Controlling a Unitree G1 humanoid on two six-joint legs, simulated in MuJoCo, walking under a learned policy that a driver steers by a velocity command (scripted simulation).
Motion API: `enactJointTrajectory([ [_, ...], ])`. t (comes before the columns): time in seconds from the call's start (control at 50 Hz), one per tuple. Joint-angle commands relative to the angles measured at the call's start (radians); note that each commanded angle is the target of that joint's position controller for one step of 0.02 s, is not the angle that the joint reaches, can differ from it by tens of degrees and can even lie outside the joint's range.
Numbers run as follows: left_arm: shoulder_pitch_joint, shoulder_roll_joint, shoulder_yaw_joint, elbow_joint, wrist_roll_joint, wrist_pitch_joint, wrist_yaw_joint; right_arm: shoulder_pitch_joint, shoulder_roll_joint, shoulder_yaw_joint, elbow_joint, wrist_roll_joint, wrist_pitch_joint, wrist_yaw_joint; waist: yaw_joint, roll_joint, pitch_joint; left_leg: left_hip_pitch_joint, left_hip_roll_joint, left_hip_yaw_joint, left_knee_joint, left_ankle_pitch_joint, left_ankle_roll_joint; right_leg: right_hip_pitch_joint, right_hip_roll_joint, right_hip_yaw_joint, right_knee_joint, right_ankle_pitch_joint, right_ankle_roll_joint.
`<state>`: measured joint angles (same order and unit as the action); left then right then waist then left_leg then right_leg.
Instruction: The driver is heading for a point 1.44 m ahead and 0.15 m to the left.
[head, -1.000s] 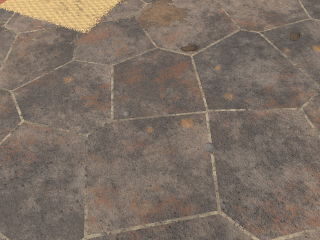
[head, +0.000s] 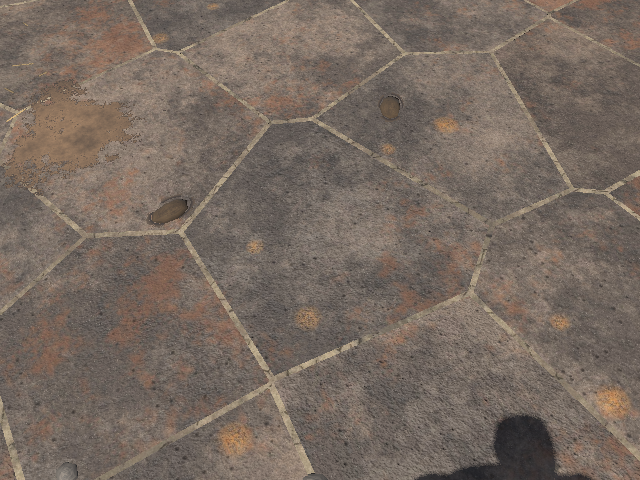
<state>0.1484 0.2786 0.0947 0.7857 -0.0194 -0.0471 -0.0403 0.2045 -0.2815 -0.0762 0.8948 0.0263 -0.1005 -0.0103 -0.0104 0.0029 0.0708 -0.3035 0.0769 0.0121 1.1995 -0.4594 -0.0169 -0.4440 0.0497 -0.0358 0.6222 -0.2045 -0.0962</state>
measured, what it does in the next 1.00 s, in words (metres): walks ahead: left foot, then right foot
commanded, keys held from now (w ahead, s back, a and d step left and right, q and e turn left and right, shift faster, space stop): e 0.42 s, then q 0.58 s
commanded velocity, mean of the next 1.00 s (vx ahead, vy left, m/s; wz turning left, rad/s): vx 0.11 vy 0.00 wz -0.16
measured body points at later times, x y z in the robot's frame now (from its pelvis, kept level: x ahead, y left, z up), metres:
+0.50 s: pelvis +0.20 +0.02 +0.01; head +0.24 +0.02 +0.46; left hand +0.41 +0.27 -0.10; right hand +0.30 -0.28 -0.08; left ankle +0.31 +0.10 -0.72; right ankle +0.09 -0.07 -0.64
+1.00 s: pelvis +0.23 +0.02 +0.01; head +0.27 +0.03 +0.46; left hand +0.39 +0.29 -0.10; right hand +0.35 -0.27 -0.09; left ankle +0.25 +0.13 -0.71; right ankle +0.18 -0.12 -0.72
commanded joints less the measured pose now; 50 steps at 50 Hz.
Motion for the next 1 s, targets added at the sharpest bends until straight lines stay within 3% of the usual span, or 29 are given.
enactJointTrajectory([
  [0.02,0.057,0.119,0.026,-0.06,0.009,-0.023,0.009,-0.048,-0.13,-0.028,-0.092,-0.022,-0.046,-0.009,0.017,-0.026,-0.139,-0.392,0.048,-0.082,0.013,0.1,0.02,0.397,-0.264,0.424,-0.327,0.305,-0.191],
  [0.06,0.032,0.121,0.024,-0.077,0.02,-0.022,0.021,-0.022,-0.124,-0.035,-0.096,-0.033,-0.013,-0.012,-0.022,-0.031,-0.142,-0.288,0.05,-0.075,-0.049,0.112,-0.006,0.279,-0.234,0.341,-0.325,0.559,-0.187],
  [0.12,0.071,0.169,0.038,-0.072,0.013,-0.015,0.045,-0.063,-0.08,-0.024,-0.122,-0.045,0.014,-0.019,-0.021,-0.031,-0.142,-0.277,0.0,-0.046,-0.203,0.219,-0.042,0.221,-0.188,0.253,-0.31,0.73,-0.173],
  [0.18,0.092,0.16,0.037,-0.073,-0.001,0.012,0.065,-0.151,-0.058,-0.01,-0.154,-0.039,0.02,-0.011,0.011,-0.082,-0.155,-0.239,-0.05,-0.044,-0.424,0.388,-0.048,0.21,-0.14,0.225,-0.278,0.655,-0.119],
  [0.26,0.117,0.158,0.035,-0.074,0.0,0.04,0.079,-0.235,-0.075,-0.008,-0.188,-0.029,0.023,0.008,0.048,-0.111,-0.158,-0.192,-0.097,-0.064,-0.6,0.466,-0.047,0.244,-0.149,0.306,-0.225,0.491,-0.082],
  [0.32,0.094,0.145,0.031,-0.092,0.002,0.048,0.085,-0.206,-0.118,-0.021,-0.192,-0.033,0.012,0.014,0.028,-0.132,-0.153,-0.161,-0.105,-0.097,-0.691,0.385,-0.023,0.306,-0.162,0.419,-0.139,0.411,-0.072],
  [0.34,0.068,0.14,0.027,-0.104,0.0,0.048,0.086,-0.171,-0.124,-0.024,-0.186,-0.036,0.004,0.014,0.002,-0.139,-0.155,-0.11,-0.102,-0.09,-0.752,0.416,-0.005,0.308,-0.144,0.436,-0.094,0.377,-0.056],
  [0.36,0.051,0.121,0.02,-0.12,0.003,0.047,0.085,-0.122,-0.142,-0.029,-0.18,-0.046,-0.006,0.01,-0.025,-0.119,-0.181,0.01,-0.058,-0.101,-0.822,0.57,0.026,0.275,-0.094,0.423,-0.009,0.322,-0.022],
  [0.38,0.054,0.07,0.003,-0.149,0.021,0.041,0.084,-0.054,-0.201,-0.039,-0.18,-0.067,-0.005,-0.001,-0.034,0.01,-0.279,0.231,0.126,-0.245,-0.784,0.901,0.098,0.156,-0.013,0.331,0.215,0.096,0.028],
  [0.4,0.24,0.043,-0.003,-0.148,0.011,0.039,0.082,-0.03,-0.221,-0.039,-0.178,-0.09,0.013,-0.004,0.052,0.274,-0.377,0.472,0.371,-0.555,-0.767,1.178,0.311,-0.088,0.132,0.238,0.458,-0.553,0.092],
  [0.42,0.305,0.155,0.016,-0.117,0.006,0.045,0.074,-0.039,-0.168,-0.033,-0.183,-0.048,0.029,-0.003,0.059,0.241,-0.407,0.448,0.417,-0.653,-0.786,0.95,0.353,-0.154,0.036,0.233,0.605,-0.527,0.127],
  [0.44,0.208,0.206,0.032,-0.108,0.0,0.061,0.077,-0.069,-0.103,-0.014,-0.205,-0.04,0.037,-0.005,0.016,0.147,-0.308,0.365,0.321,-0.516,-0.794,0.811,0.311,-0.176,0.009,0.214,0.667,-0.448,0.153],
  [0.46,0.149,0.19,0.03,-0.109,0.004,0.08,0.085,-0.09,-0.086,-0.003,-0.203,-0.046,0.05,-0.002,0.01,0.088,-0.252,0.271,0.248,-0.414,-0.815,0.685,0.271,-0.172,-0.003,0.189,0.671,-0.39,0.164],
  [0.5,0.121,0.131,0.015,-0.118,0.012,0.101,0.086,-0.138,-0.082,0.009,-0.197,-0.048,0.067,0.002,0.034,0.094,-0.169,0.082,0.167,-0.321,-0.881,0.517,0.244,-0.079,-0.022,0.18,0.593,-0.323,0.168],
  [0.54,0.148,0.047,-0.013,-0.104,0.02,0.095,0.078,-0.176,-0.063,0.017,-0.188,-0.05,0.07,0.013,0.062,0.133,-0.158,-0.006,0.079,-0.212,-0.908,0.462,0.209,0.059,-0.042,0.107,0.333,-0.293,0.165],
  [0.58,0.095,0.036,-0.024,-0.11,0.03,0.08,0.076,-0.143,-0.105,0.002,-0.176,-0.036,0.076,0.018,0.022,0.181,-0.168,0.027,0.068,-0.225,-0.899,0.462,0.22,0.122,-0.036,0.074,0.135,-0.262,0.165],
  [0.62,0.091,0.079,-0.011,-0.102,0.019,0.074,0.076,-0.107,-0.155,-0.012,-0.174,-0.027,0.083,0.016,0.015,0.178,-0.185,0.066,0.096,-0.286,-0.884,0.406,0.233,0.166,-0.02,0.071,0.006,-0.151,0.153],
  [0.66,0.11,0.092,-0.005,-0.087,0.018,0.072,0.075,-0.106,-0.167,-0.014,-0.18,-0.013,0.092,0.01,0.035,0.164,-0.17,0.021,0.092,-0.319,-0.881,0.304,0.205,0.253,-0.006,0.053,-0.153,-0.031,0.114],
  [0.68,0.102,0.113,0.001,-0.093,0.023,0.071,0.076,-0.089,-0.158,-0.011,-0.177,-0.006,0.093,0.007,0.035,0.147,-0.165,-0.034,0.077,-0.323,-0.876,0.228,0.169,0.311,-0.032,0.075,-0.183,-0.007,0.084],
  [0.7,0.116,0.147,0.008,-0.103,0.036,0.07,0.081,-0.089,-0.136,-0.004,-0.182,-0.01,0.089,0.007,0.04,0.095,-0.171,-0.122,0.05,-0.3,-0.83,0.166,0.124,0.385,-0.123,0.141,-0.19,0.016,0.041],
  [0.72,0.11,0.205,0.026,-0.091,0.046,0.075,0.084,-0.093,-0.098,0.002,-0.206,-0.014,0.081,0.011,0.01,-0.095,-0.146,-0.201,-0.054,-0.158,-0.736,0.073,0.069,0.348,-0.218,0.227,-0.213,-0.036,-0.022],
  [0.74,0.103,0.182,0.025,-0.095,0.051,0.074,0.082,-0.115,-0.103,0.001,-0.213,-0.013,0.076,0.012,0.026,-0.2,-0.123,-0.202,-0.117,-0.055,-0.602,0.056,0.034,0.282,-0.296,0.311,-0.292,-0.038,-0.079],
  [0.76,0.047,0.169,0.021,-0.118,0.056,0.067,0.085,-0.106,-0.121,-0.01,-0.21,-0.013,0.076,0.013,0.027,-0.234,-0.101,-0.228,-0.116,-0.024,-0.448,0.0,0.017,0.267,-0.363,0.355,-0.314,0.063,-0.116],
  [0.78,0.03,0.153,0.017,-0.131,0.057,0.056,0.091,-0.088,-0.135,-0.021,-0.2,-0.011,0.084,0.011,0.029,-0.216,-0.097,-0.265,-0.103,-0.036,-0.301,-0.07,0.003,0.283,-0.385,0.355,-0.301,0.223,-0.135],
  [0.8,0.016,0.146,0.015,-0.133,0.045,0.044,0.094,-0.056,-0.142,-0.031,-0.192,-0.011,0.096,0.008,0.019,-0.181,-0.096,-0.306,-0.092,-0.054,-0.192,-0.09,-0.012,0.308,-0.395,0.333,-0.28,0.363,-0.141],
  [0.84,-0.007,0.138,0.013,-0.128,0.024,0.035,0.096,-0.027,-0.102,-0.025,-0.191,-0.007,0.116,0.006,0.002,-0.137,-0.098,-0.347,-0.064,-0.061,-0.148,-0.053,-0.035,0.356,-0.372,0.246,-0.241,0.507,-0.118],
  [0.9,-0.009,0.154,0.023,-0.12,0.02,0.052,0.095,-0.071,-0.062,-0.005,-0.226,-0.002,0.125,0.022,0.029,-0.164,-0.116,-0.255,-0.054,0.011,-0.306,0.037,-0.05,0.35,-0.322,0.131,-0.22,0.506,-0.092],
  [0.96,0.019,0.187,0.034,-0.109,0.012,0.064,0.093,-0.083,-0.091,-0.011,-0.261,0.002,0.131,0.046,0.045,-0.188,-0.142,-0.145,-0.073,0.061,-0.467,0.083,-0.029,0.356,-0.343,0.108,-0.187,0.475,-0.085],
  [1.0,0.001,0.189,0.034,-0.104,-0.008,0.06,0.09,-0.019,-0.103,-0.023,-0.249,-0.004,0.135,0.049,0.003,-0.17,-0.149,-0.013,-0.106,0.098,-0.654,0.23,0.011,0.31,-0.333,0.07,-0.111,0.402,-0.041],
])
